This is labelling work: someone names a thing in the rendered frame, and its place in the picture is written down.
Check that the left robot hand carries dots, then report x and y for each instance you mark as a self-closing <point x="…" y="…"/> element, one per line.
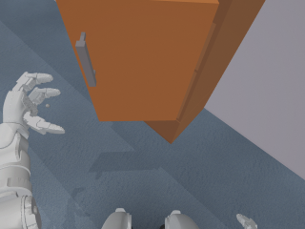
<point x="17" y="104"/>

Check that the robot left upper arm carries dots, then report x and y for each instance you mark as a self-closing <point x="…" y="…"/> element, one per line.
<point x="20" y="213"/>

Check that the robot left forearm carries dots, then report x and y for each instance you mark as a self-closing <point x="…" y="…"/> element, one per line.
<point x="15" y="162"/>

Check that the cupboard door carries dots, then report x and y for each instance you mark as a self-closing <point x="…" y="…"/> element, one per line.
<point x="143" y="52"/>

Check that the right robot hand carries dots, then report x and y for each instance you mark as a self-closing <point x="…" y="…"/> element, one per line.
<point x="246" y="223"/>

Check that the robot right thigh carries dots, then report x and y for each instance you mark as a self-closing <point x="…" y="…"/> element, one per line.
<point x="179" y="221"/>

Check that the robot right shin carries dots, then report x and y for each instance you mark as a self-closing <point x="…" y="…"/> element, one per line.
<point x="175" y="212"/>

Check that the handle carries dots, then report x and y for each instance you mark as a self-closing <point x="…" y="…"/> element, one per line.
<point x="84" y="56"/>

